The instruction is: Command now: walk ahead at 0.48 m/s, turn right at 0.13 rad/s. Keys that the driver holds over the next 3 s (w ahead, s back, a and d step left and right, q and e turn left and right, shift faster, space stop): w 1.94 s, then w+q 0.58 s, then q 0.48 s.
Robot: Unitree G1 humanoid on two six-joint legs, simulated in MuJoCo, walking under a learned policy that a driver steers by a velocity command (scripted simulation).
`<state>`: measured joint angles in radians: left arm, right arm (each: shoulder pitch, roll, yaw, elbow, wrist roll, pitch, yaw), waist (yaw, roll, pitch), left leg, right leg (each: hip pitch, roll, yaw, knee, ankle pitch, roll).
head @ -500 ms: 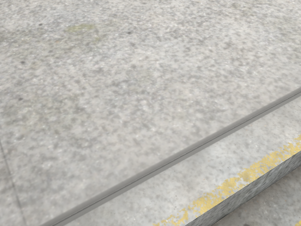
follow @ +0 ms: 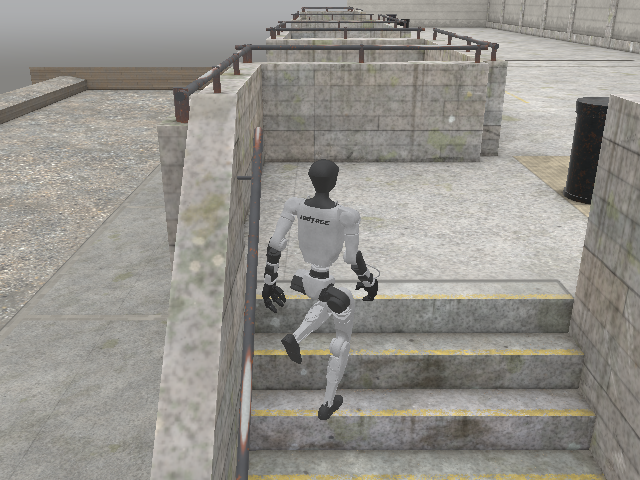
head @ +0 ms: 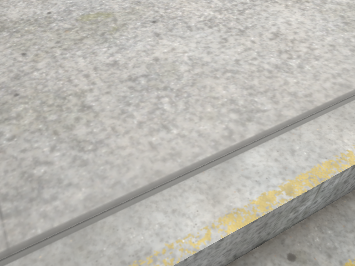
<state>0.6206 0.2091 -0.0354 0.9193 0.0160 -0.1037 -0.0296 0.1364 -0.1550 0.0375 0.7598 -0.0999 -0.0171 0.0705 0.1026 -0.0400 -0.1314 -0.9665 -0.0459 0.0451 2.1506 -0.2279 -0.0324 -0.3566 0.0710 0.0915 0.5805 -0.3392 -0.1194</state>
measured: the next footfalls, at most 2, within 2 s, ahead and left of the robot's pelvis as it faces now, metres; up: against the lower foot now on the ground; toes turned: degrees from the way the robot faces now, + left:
left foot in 0.66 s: +0.15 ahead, +0.21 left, +0.23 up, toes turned -1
right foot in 1.14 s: +0.03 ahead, -0.06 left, +0.00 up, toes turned -12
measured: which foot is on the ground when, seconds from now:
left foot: up 0.00-0.64, down 0.66-1.00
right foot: down 0.00-0.66, up 0.68-1.00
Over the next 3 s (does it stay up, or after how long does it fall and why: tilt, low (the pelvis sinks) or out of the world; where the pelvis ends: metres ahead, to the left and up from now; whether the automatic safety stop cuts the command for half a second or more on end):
stays up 0.33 -0.15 0.19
